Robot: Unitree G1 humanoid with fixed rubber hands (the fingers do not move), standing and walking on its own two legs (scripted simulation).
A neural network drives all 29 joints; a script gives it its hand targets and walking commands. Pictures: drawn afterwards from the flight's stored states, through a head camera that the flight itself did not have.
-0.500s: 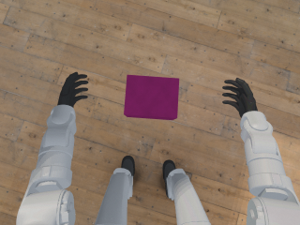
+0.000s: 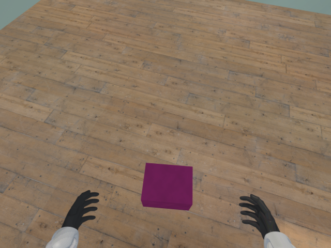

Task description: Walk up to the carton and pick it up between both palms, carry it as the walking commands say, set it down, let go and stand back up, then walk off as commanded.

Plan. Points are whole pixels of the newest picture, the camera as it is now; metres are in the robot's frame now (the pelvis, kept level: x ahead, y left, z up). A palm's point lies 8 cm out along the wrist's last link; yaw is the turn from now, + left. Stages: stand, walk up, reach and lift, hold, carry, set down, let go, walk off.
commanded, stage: let go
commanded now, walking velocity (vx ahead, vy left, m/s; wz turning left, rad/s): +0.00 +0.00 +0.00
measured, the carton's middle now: (167, 186) +0.44 -0.02 -0.69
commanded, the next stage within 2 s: stand in 0.46 s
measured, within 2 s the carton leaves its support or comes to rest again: neither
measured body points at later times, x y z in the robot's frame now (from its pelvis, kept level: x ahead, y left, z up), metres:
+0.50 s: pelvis +0.00 -0.01 +0.00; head +0.01 +0.00 +0.45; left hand +0.16 +0.24 -0.08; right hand +0.17 -0.24 -0.08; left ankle +0.00 +0.12 -0.74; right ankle -0.03 -0.12 -0.74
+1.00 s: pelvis +0.02 +0.00 +0.00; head +0.02 +0.00 +0.45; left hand +0.15 +0.30 -0.10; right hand +0.15 -0.29 -0.10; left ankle +0.00 +0.12 -0.74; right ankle -0.03 -0.12 -0.74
